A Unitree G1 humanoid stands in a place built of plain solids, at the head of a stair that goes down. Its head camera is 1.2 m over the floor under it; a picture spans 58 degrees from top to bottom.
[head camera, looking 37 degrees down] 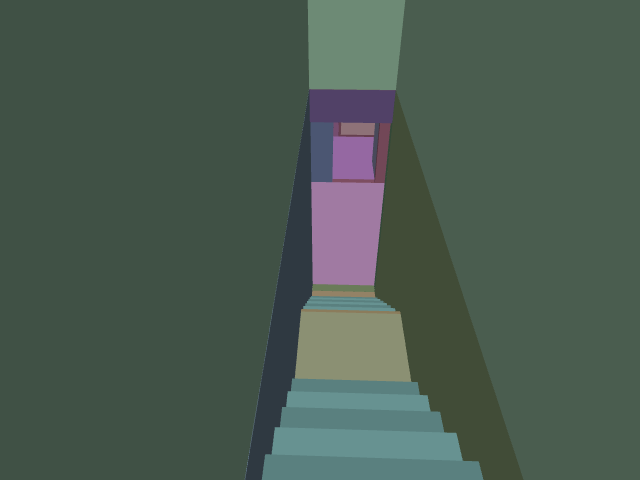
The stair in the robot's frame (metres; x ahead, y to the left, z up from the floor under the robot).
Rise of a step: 0.21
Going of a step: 0.24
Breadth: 0.89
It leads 2 degrees to the right of straight ahead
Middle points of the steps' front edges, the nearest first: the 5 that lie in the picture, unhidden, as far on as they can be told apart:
0.90 -0.21 -0.62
1.14 -0.22 -0.83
1.38 -0.23 -1.03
1.62 -0.24 -1.24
1.86 -0.25 -1.45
